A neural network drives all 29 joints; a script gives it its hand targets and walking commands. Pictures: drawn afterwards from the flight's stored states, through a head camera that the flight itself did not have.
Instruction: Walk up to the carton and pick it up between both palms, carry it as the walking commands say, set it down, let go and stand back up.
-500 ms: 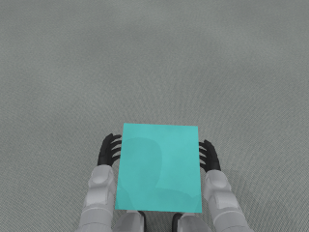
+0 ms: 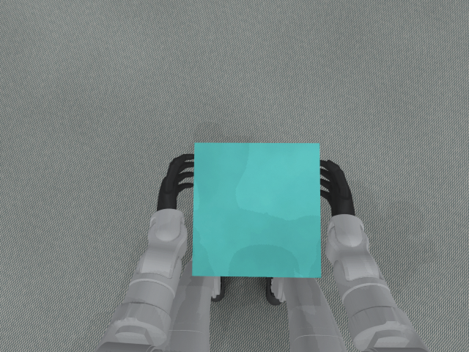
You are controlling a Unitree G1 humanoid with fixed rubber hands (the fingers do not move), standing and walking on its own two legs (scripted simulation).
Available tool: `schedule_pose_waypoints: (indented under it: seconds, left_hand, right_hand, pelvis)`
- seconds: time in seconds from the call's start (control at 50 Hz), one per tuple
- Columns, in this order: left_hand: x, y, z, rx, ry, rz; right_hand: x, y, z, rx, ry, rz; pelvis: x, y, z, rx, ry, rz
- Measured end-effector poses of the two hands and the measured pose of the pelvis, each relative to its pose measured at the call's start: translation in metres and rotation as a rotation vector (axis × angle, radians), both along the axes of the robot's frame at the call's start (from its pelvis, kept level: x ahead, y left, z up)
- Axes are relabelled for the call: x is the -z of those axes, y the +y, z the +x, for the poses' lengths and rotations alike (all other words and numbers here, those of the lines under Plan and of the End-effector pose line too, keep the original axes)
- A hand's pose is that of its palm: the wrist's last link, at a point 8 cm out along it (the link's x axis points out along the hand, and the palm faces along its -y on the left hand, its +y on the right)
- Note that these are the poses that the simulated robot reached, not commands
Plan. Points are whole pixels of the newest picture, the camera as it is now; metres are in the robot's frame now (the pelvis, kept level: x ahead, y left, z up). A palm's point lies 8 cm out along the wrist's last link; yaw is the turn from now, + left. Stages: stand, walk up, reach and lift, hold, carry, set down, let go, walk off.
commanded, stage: set down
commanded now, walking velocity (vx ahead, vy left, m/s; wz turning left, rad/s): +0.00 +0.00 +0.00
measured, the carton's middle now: (253, 206) +0.34 +0.00 -0.22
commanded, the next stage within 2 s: none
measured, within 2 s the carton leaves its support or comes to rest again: neither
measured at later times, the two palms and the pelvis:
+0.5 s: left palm (179, 188) +0.37 +0.15 -0.22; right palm (322, 195) +0.36 -0.14 -0.23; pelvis -0.04 +0.00 -0.07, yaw +0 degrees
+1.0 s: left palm (184, 179) +0.40 +0.15 -0.31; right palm (309, 187) +0.39 -0.14 -0.31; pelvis -0.07 +0.01 -0.15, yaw +0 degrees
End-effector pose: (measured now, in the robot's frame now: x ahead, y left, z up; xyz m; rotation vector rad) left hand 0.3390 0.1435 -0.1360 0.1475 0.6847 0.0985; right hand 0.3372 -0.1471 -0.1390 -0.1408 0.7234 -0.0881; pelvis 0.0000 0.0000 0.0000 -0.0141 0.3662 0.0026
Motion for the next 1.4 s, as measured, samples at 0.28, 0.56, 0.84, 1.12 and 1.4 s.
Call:
schedule_pose_waypoints:
  seconds: [0.28, 0.56, 0.84, 1.12, 1.4]
  left_hand:
    - [0.060, -0.003, 0.006, -0.008, 0.018, -0.039]
    - [0.098, 0.007, 0.035, 0.002, -0.050, -0.022]
    - [0.167, 0.006, 0.041, -0.033, 0.006, -0.080]
    - [0.190, 0.013, 0.074, -0.003, -0.031, -0.052]
    - [0.237, 0.010, 0.091, 0.006, -0.008, -0.064]
  right_hand:
    - [0.057, -0.003, 0.003, 0.009, 0.014, -0.012]
    - [0.097, 0.007, 0.033, 0.008, -0.054, -0.007]
    - [0.165, 0.003, 0.034, 0.083, 0.005, 0.028]
    - [0.195, 0.013, 0.061, 0.054, -0.015, 0.024]
    - [0.243, 0.011, 0.073, 0.051, 0.012, 0.006]
  pelvis:
    - [0.033, 0.002, -0.016, -0.004, 0.063, 0.000]
    - [0.083, 0.002, -0.044, -0.004, 0.074, -0.005]
    - [0.131, 0.007, -0.065, -0.009, 0.029, -0.014]
    - [0.174, 0.008, -0.080, -0.011, 0.026, -0.018]
    - [0.214, 0.008, -0.075, -0.012, 0.056, -0.022]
